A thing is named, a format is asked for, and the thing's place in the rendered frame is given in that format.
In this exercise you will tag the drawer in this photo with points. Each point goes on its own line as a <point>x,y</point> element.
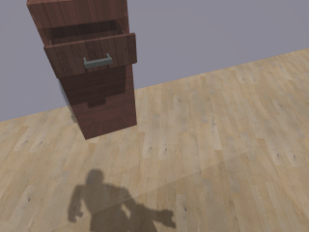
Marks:
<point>69,44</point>

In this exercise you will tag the handle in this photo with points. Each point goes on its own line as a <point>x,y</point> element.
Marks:
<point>98,62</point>

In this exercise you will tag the cabinet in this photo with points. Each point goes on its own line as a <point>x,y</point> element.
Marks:
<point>102,101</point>

